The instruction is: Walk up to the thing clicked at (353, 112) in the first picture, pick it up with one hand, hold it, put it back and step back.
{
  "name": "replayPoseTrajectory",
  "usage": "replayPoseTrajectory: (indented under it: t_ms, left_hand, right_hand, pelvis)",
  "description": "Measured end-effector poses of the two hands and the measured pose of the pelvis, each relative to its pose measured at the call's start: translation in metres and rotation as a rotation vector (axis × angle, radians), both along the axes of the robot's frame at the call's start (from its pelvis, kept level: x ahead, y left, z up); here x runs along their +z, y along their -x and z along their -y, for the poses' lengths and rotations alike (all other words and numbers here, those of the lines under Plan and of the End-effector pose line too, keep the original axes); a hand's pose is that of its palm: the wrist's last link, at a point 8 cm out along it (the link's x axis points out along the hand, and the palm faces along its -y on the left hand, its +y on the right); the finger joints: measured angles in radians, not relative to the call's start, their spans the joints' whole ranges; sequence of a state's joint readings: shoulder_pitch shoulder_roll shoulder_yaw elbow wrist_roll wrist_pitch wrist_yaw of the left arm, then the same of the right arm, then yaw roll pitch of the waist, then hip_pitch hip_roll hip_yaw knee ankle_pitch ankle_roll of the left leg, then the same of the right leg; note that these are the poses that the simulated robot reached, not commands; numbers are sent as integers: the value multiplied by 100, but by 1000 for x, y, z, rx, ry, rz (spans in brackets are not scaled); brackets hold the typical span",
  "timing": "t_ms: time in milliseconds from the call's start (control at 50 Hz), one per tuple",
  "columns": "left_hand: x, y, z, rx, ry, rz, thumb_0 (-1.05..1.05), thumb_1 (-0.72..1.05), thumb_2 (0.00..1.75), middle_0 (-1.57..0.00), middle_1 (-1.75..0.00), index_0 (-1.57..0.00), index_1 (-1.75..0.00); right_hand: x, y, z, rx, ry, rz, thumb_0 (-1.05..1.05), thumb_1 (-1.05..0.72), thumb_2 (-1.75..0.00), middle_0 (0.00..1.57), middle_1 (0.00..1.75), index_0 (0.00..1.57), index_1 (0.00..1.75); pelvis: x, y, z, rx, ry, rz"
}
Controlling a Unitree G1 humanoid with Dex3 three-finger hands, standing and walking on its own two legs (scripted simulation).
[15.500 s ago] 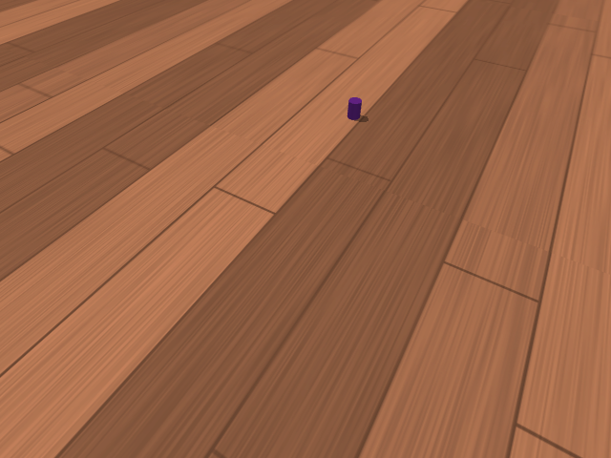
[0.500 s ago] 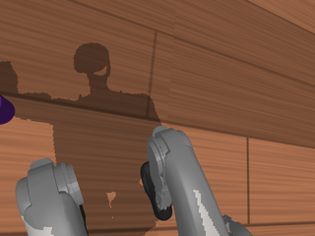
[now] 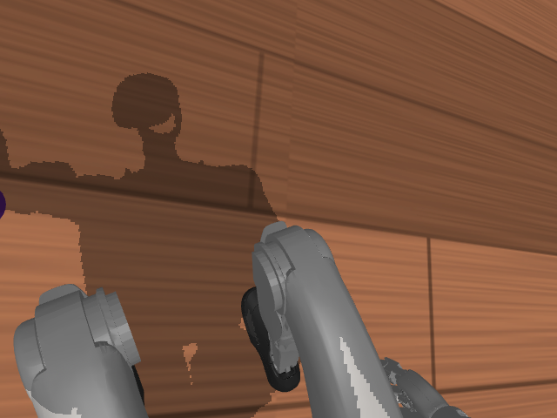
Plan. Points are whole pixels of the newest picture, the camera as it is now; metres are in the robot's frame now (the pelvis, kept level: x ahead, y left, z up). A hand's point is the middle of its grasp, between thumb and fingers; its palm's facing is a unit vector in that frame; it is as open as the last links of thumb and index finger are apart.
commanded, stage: close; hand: left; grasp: from above
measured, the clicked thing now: out of the picture +0.46 +0.31 -0.26
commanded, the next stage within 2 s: settle in 1.40 s
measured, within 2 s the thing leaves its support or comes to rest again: leaves its support in 1.82 s
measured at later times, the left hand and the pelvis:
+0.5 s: hand out of the picture +0.45 +0.32 -0.22, palm faces -0.44 -0.15 -0.89, open 11.6 cm; pelvis -0.01 +0.01 +0.00, yaw -1 degrees
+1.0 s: hand out of the picture +0.45 +0.33 -0.21, palm faces -0.43 -0.13 -0.89, open 10.8 cm; pelvis -0.01 +0.01 -0.01, yaw -2 degrees
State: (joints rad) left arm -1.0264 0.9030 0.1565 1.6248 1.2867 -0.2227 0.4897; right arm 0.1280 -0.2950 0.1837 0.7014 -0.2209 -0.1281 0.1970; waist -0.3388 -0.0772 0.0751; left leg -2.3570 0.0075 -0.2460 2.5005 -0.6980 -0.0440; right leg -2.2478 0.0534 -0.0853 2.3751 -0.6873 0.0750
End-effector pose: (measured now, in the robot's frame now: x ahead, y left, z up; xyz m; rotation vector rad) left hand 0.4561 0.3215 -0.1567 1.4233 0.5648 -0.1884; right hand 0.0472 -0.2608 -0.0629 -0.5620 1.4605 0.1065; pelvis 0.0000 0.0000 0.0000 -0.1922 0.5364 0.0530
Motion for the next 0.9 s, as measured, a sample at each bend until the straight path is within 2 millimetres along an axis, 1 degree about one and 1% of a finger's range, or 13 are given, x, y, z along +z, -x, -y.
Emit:
replayPoseTrajectory:
  t_ms: [100,180,460,620,760,900]
  left_hand:
    - [-3,1,-1,-15,-6,15,0,-44,106,-12,-108,-12,-107]
    - [-5,-1,0,-26,-9,25,0,-37,104,-16,-109,-17,-108]
    - [-3,2,-1,-19,-13,14,-1,-24,92,-27,-108,-31,-104]
    - [-4,6,-4,-3,2,8,-1,-17,88,-35,-106,-39,-101]
    - [-2,6,-4,-24,-7,16,-1,-15,85,-41,-104,-41,-100]
    - [-2,4,-5,-34,-21,19,-1,-15,83,-46,-102,-44,-98]
  right_hand:
    - [3,4,3,10,16,-9,0,-90,-89,20,30,20,30]
    - [5,8,2,13,24,-12,0,-90,-89,20,30,20,30]
    - [4,9,-13,42,-17,22,0,-89,-89,20,30,20,30]
    - [4,12,-15,67,-27,31,0,-90,-89,20,30,20,30]
    - [5,16,-14,72,-25,20,0,-90,-89,20,30,20,30]
    - [7,15,-14,77,-27,23,0,-90,-89,20,30,20,30]
  pelvis:
    - [-2,1,-1,-3,4,11]
    - [-4,2,-2,-7,11,16]
    - [-4,5,-7,-11,25,36]
    - [-6,7,-7,-12,29,53]
    - [-8,8,-7,-16,29,56]
    - [-7,7,-7,-18,30,53]
